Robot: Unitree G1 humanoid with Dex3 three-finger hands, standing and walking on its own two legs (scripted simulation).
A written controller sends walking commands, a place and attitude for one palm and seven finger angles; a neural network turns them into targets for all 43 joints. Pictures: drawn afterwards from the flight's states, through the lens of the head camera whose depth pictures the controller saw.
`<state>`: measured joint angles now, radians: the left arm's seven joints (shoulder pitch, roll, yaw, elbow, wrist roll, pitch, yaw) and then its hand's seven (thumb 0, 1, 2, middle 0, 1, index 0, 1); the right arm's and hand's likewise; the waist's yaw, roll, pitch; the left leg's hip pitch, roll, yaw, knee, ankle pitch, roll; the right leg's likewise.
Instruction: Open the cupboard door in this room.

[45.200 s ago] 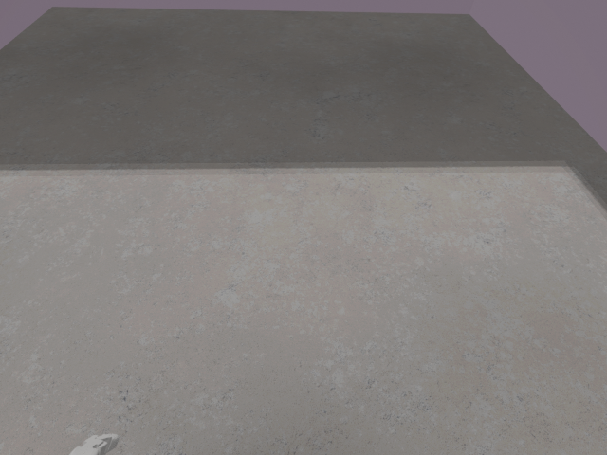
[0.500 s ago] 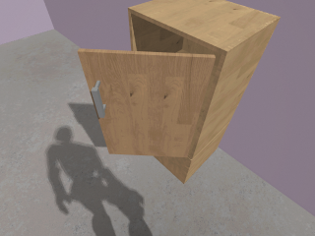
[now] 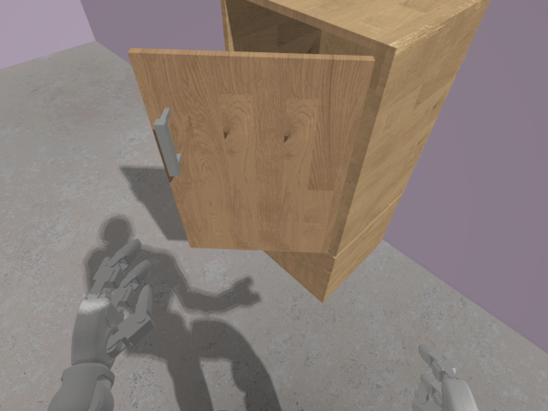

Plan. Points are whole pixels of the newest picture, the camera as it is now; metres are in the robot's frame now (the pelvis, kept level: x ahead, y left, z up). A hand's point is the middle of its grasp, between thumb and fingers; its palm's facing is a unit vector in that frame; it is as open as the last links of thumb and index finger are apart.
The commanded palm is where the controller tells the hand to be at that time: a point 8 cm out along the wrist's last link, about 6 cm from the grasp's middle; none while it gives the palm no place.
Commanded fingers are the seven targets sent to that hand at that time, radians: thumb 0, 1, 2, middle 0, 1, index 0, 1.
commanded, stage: raise the hand with hooked fingers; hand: left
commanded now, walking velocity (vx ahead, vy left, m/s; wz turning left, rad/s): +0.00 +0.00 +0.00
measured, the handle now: (170, 143) +0.59 +0.23 +0.05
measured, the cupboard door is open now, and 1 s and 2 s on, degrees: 43 43 43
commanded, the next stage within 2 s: move the hooked fingers beside the handle in 1.84 s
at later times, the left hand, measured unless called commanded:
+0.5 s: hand (120, 341) +0.22 +0.22 +0.01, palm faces -0.02 -1.00 -0.03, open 10.6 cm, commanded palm +0.19 +0.28 +0.02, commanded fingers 0.00 -0.01 0.51 -0.27 -0.88 -0.27 -0.88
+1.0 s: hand (81, 309) +0.24 +0.27 +0.04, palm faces +0.02 -1.00 -0.05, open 13.5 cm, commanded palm +0.22 +0.32 +0.05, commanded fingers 0.00 -0.50 0.30 -0.30 -1.20 -0.30 -1.20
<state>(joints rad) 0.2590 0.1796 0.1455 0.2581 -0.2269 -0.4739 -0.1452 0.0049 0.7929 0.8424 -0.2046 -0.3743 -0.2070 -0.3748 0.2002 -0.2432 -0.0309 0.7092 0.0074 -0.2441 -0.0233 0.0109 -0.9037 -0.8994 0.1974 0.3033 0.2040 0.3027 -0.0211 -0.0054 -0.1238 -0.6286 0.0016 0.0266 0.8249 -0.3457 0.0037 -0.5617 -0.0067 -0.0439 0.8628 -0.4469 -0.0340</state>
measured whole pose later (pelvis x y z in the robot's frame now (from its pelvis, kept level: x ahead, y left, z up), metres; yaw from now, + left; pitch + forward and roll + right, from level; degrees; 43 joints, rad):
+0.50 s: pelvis -0.02 +0.00 -0.04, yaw +0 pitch +13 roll -3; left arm 0.25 0.30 0.26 0.12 -0.33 -0.32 -0.37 0.00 0.21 0.60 -0.25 -0.74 -0.25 -0.74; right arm 0.25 -0.19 0.05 0.59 0.03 -0.20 -0.07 0.01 -0.90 -0.90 0.20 0.30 0.21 0.30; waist 0.00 0.04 -0.12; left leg -0.89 0.04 -0.04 1.11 -0.44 0.00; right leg -0.77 0.03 -0.10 1.07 -0.52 -0.03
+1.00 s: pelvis -0.01 +0.03 -0.02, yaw +0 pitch +10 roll -3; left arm 0.15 0.35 0.33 0.21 -0.34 -0.32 -0.40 -0.01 -0.37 0.35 -0.29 -1.11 -0.29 -1.11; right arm 0.25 -0.26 0.04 0.55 0.04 -0.21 -0.07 0.01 -0.90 -0.90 0.20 0.30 0.21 0.30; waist 0.00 0.02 -0.10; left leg -0.76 0.02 -0.01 0.99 -0.41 0.04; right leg -0.64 0.01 -0.07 0.93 -0.47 0.00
